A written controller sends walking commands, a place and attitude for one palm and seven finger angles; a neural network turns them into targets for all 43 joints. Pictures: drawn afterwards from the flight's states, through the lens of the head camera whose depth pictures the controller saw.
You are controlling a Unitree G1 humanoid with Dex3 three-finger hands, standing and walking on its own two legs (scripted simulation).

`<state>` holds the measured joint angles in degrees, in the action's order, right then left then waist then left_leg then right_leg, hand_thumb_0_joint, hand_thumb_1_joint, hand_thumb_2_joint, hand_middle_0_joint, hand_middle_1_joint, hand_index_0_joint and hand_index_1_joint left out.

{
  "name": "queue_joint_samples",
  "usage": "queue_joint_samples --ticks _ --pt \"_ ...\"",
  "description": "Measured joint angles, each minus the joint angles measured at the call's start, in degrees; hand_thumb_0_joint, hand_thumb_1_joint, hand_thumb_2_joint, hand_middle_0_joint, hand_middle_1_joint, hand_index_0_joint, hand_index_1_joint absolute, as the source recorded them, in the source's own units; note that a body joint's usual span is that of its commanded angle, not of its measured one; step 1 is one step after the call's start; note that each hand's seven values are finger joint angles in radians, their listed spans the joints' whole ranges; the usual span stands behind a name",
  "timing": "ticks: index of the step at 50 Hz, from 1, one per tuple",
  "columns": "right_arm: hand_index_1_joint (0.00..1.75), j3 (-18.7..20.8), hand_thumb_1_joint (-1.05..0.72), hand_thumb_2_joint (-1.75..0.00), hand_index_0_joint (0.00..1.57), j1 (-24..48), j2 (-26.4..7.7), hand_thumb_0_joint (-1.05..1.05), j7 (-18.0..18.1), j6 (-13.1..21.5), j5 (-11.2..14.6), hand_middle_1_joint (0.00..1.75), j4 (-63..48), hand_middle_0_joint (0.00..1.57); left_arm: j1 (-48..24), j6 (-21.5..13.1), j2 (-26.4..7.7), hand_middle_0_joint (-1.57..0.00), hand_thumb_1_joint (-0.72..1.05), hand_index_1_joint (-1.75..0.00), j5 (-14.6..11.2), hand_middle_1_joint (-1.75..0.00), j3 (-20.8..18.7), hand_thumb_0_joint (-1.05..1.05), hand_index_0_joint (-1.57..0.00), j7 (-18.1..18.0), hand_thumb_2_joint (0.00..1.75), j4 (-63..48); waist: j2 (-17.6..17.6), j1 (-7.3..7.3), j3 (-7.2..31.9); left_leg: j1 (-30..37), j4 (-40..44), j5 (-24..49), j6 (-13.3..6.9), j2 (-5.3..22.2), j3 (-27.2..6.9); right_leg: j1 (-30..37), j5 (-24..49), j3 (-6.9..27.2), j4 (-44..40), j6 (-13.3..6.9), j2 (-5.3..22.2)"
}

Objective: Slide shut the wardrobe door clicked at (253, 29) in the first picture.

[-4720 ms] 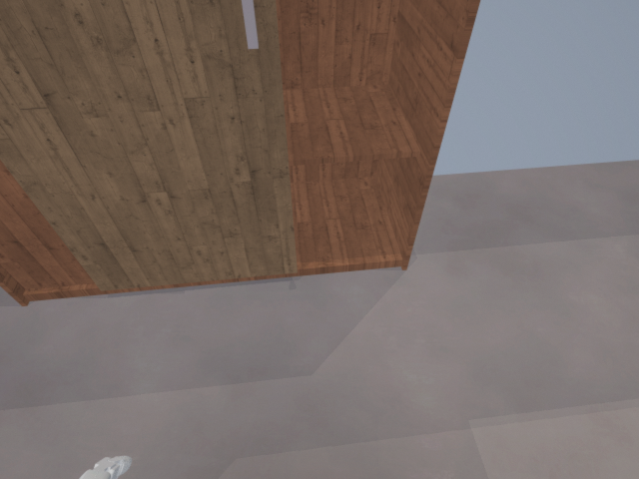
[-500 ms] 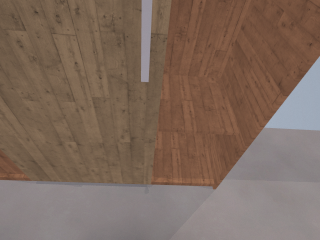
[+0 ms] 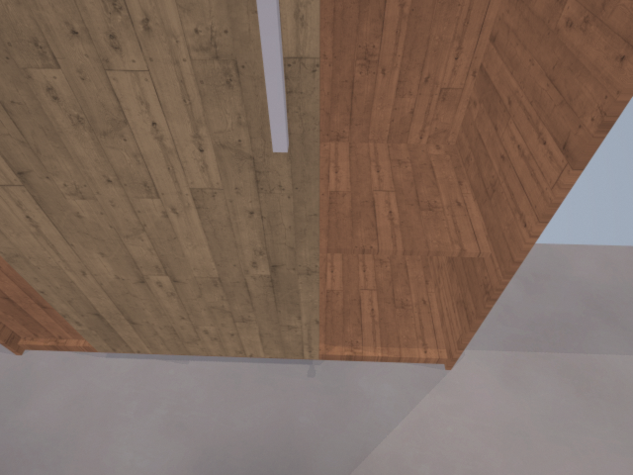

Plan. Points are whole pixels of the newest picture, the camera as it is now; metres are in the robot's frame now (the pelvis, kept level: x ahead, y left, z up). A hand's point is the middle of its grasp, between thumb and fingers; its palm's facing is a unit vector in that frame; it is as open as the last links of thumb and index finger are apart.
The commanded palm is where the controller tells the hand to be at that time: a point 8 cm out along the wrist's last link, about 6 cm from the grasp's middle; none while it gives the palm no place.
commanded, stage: come to a stop and stand still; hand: left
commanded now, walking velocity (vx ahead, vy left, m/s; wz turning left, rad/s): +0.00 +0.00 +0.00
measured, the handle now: (275, 61) +0.54 +0.09 +0.26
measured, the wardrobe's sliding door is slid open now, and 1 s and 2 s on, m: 0.42 0.42 0.42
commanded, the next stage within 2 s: look again from close up in 1.02 s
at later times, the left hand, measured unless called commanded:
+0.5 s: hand out of the picture +0.00 +0.19 -0.17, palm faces +0.03 -0.98 -0.21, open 7.4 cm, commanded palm none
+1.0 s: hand out of the picture -0.04 +0.16 -0.17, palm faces +0.04 -0.98 -0.17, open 7.4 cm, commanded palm none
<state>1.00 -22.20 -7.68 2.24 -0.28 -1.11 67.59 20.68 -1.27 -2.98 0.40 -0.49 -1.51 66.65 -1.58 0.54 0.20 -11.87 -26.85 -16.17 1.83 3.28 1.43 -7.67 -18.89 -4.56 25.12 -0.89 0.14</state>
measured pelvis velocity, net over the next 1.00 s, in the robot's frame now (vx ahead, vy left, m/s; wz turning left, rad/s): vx -0.01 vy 0.00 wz -0.01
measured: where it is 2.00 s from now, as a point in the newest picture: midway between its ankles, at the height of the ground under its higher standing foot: outside the picture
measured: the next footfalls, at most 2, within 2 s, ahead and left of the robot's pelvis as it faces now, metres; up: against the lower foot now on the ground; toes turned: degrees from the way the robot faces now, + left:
none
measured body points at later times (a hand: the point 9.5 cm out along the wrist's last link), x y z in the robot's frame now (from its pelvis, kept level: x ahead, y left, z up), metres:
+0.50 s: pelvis +0.00 +0.02 +0.01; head +0.01 +0.01 +0.46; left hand +0.00 +0.24 -0.15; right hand -0.01 -0.20 -0.16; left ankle -0.03 +0.14 -0.74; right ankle -0.06 -0.11 -0.74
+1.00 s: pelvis -0.01 +0.00 +0.01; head -0.01 -0.01 +0.46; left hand -0.04 +0.21 -0.15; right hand -0.02 -0.22 -0.16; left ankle -0.03 +0.14 -0.74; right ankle -0.06 -0.11 -0.74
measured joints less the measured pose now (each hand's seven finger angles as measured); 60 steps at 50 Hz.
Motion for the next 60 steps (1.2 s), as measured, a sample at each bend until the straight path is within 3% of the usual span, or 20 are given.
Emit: queue_joint_samples --ticks 3,7,23,56,60 --pt "0.30 -0.6 -0.91 -0.90 0.20 1.9 1.5 0.01 0.5 1.0 0.1 0.30 0.1 0.20 -1.0 0.3 -0.4 -0.20 0.90 -0.30 -0.2 -0.30 -0.1 0.00 -0.20 -0.3 0.90 0.2 1.9 0.59 -0.6 1.2 0.6 -0.4 -0.2 -0.8 1.2 0.3 -0.3 1.1 0.4 0.7 0.9" --pt "0.30 -1.1 -0.92 -0.90 0.20 4.4 2.5 0.01 1.2 1.3 0.0 0.30 -0.5 0.20 -2.3 0.8 -1.4 -0.20 0.91 -0.30 -0.2 -0.30 -0.1 0.00 -0.20 -0.5 0.90 0.4 2.6 0.25 -0.6 2.7 1.1 -0.5 -0.7 -1.2 2.0 1.5 -0.4 1.8 0.1 1.0 1.3" --pt "0.30 -1.0 -0.92 -0.90 0.20 6.4 -0.5 0.01 0.7 1.1 0.4 0.30 -1.6 0.20 -4.8 1.0 -5.8 -0.19 0.91 -0.30 -0.1 -0.30 -0.1 0.00 -0.19 -0.6 0.90 -0.9 1.9 -0.06 -1.3 4.9 4.6 1.7 -1.5 -2.4 2.4 3.1 1.4 2.1 -2.3 1.9 2.4" --pt "0.30 -1.1 -0.91 -0.90 0.20 6.4 -0.6 0.00 0.2 0.7 0.4 0.30 -1.4 0.20 -2.8 0.5 -4.1 -0.20 0.91 -0.30 0.0 -0.30 0.5 0.00 -0.20 -0.3 0.90 -0.2 1.1 0.14 -1.6 4.0 5.4 3.6 0.4 -0.4 1.0 2.5 2.7 0.8 -3.0 -0.1 0.3" --pt "0.30 -0.5 -0.92 -0.90 0.20 6.7 -2.2 0.01 -0.6 0.3 0.4 0.30 -4.7 0.20 -2.2 -1.2 -3.5 -0.20 0.91 -0.30 0.5 -0.30 0.9 0.00 -0.20 -1.3 0.90 -2.1 -0.9 -0.36 -2.1 -1.4 -2.3 0.6 -1.0 0.7 0.0 -0.2 2.2 0.4 -0.6 -0.2 -1.1"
